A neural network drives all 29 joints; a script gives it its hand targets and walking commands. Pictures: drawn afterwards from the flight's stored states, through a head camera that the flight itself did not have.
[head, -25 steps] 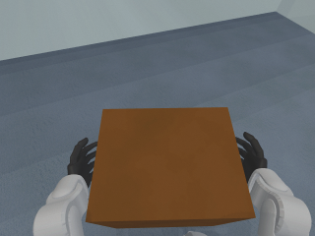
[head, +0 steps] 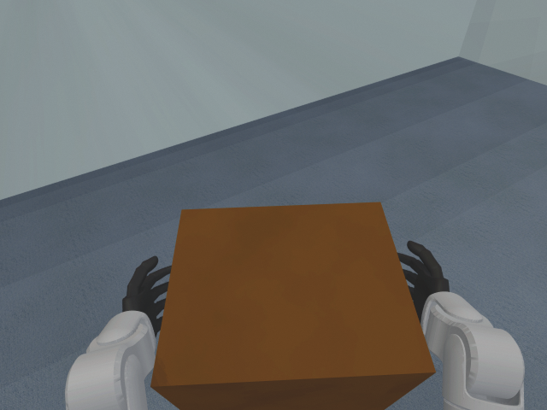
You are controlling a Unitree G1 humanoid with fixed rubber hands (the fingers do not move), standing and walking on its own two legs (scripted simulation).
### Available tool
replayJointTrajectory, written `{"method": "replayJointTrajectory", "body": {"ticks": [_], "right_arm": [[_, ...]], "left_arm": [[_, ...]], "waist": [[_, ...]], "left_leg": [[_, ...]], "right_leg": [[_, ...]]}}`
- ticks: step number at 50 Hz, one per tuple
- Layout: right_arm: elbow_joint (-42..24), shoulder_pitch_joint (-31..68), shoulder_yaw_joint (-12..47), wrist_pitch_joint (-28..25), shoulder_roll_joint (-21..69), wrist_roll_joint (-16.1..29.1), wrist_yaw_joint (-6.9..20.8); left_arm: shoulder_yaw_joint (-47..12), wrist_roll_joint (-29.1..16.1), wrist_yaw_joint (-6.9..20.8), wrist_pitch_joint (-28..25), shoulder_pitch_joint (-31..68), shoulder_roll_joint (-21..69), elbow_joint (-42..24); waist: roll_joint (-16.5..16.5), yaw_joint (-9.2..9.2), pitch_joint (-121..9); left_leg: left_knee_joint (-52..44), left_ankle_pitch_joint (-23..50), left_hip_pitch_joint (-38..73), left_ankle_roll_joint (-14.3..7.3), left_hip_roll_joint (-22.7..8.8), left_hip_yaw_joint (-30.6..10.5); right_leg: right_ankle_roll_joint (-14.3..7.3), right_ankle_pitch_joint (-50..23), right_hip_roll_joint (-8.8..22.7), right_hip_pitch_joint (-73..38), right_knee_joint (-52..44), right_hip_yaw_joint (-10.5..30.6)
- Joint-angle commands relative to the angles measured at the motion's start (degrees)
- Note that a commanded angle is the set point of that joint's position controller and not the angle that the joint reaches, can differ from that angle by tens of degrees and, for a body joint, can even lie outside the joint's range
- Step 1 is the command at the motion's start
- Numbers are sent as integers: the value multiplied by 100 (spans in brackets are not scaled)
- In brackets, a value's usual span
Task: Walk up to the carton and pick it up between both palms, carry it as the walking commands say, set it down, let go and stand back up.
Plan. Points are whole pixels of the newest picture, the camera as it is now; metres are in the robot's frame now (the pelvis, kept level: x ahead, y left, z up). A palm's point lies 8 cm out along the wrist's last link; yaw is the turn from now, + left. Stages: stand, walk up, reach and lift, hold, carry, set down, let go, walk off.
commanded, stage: carry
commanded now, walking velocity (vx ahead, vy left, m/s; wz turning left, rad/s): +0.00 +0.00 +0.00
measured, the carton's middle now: (285, 321) +0.26 +0.00 +0.02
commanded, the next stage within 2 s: none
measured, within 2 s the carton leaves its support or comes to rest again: neither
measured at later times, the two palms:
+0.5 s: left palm (157, 319) +0.24 +0.17 +0.09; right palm (439, 303) +0.24 -0.20 +0.09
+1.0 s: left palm (170, 313) +0.26 +0.16 +0.06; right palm (431, 298) +0.26 -0.20 +0.06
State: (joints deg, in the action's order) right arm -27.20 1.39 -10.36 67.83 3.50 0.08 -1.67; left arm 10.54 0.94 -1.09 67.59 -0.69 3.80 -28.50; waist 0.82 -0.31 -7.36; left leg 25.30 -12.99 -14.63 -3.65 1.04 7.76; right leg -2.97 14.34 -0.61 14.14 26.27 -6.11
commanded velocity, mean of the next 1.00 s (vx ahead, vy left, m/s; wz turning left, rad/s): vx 0.00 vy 0.00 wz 0.00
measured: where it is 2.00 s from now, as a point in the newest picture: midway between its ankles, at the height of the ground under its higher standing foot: outside the picture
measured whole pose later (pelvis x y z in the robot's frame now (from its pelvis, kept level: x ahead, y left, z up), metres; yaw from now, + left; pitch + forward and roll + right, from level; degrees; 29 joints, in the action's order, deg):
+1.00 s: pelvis +0.00 -0.02 +0.00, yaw +0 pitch +3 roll +0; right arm -14.8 3.5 -10.8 58.1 3.6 -3.3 0.0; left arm 10.8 3.1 0.4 58.2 3.2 3.4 -14.6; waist -0.1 0.0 -5.9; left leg 27.0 -13.8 -16.6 -1.7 -0.5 6.9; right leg -4.7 15.0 -1.9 15.7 27.0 -6.8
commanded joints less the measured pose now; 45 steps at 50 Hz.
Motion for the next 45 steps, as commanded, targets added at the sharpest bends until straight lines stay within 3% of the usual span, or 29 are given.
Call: {"method": "replayJointTrajectory", "body": {"ticks": [1,10,15,24,30,32,33,34,38,43,45], "right_arm": [[-349,2079,4216,118,3870,1208,381],[-739,2464,4363,46,4134,1317,392],[-676,2327,4426,34,4105,1365,431],[-565,2295,4405,-52,4116,1397,477],[-159,2134,4139,-106,3866,1168,457],[-233,2139,4187,-132,3918,1185,450],[11,2141,4056,-162,3789,1077,460],[301,2155,3893,-230,3704,956,472],[138,2422,3969,-459,3886,993,512],[777,2488,3656,-881,3743,728,602],[742,2446,3660,-1045,3789,722,621]], "left_arm": [[-4287,-1357,416,90,2297,3714,-493],[-4340,-1472,476,40,2545,4068,-621],[-4225,-1366,462,-9,2274,4028,-465],[-4291,-1345,440,-110,2408,3999,-660],[-4144,-1247,460,-139,2291,3817,-228],[-4194,-1291,464,-166,2349,3840,-359],[-4029,-1178,481,-192,2273,3719,-38],[-3898,-1086,495,-264,2332,3644,224],[-3936,-1138,548,-492,2564,3832,151],[-3545,-853,625,-941,2618,3647,835],[-3579,-865,639,-1098,2624,3708,793]], "waist": [[-139,-12,-559],[-43,4,-596],[-195,-4,-875],[-63,-5,-843],[-59,-4,-804],[-114,-6,-753],[-153,-2,-758],[-139,1,-750],[-148,17,-721],[-155,40,-786],[-70,40,-874]], "left_leg": [[-247,533,555,138,-845,-875],[-215,454,324,142,-849,-928],[-144,793,428,133,-869,-947],[-51,1114,368,135,-894,-902],[-38,1086,364,138,-879,-869],[-31,1014,324,139,-874,-863],[-45,963,331,126,-874,-869],[-48,990,323,138,-872,-850],[-41,946,291,163,-882,-827],[-58,865,299,174,-861,-817],[-43,908,364,180,-865,-792]], "right_leg": [[35,-719,907,306,-543,864],[13,-519,907,226,-592,866],[-18,-828,899,57,-450,832],[-41,-1113,866,70,-334,791],[-78,-1145,876,101,-354,815],[-69,-1168,892,87,-395,824],[-77,-1128,890,99,-418,843],[-63,-1166,899,80,-408,830],[-57,-1179,883,65,-411,814],[-66,-1191,886,-16,-429,853],[-62,-1176,879,-21,-414,856]]}}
